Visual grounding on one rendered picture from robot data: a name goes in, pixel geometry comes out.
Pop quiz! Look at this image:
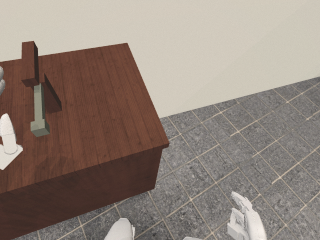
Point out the left robot shin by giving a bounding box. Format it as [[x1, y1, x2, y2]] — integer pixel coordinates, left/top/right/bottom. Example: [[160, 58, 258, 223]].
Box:
[[118, 218, 129, 222]]

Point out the counter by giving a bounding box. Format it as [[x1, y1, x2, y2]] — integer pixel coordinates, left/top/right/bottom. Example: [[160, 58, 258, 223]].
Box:
[[0, 41, 170, 240]]

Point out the tap lever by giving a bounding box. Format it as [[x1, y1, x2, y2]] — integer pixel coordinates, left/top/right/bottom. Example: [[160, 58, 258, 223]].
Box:
[[30, 83, 50, 137]]

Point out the left robot thigh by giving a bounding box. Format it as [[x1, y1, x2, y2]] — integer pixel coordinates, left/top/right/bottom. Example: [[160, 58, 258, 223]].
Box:
[[104, 220, 135, 240]]

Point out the robot right hand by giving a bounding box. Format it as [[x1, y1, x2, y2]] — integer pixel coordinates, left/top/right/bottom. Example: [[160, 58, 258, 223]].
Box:
[[227, 191, 267, 240]]

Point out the robot left hand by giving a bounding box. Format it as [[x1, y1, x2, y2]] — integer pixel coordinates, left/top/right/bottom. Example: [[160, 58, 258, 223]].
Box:
[[0, 66, 23, 170]]

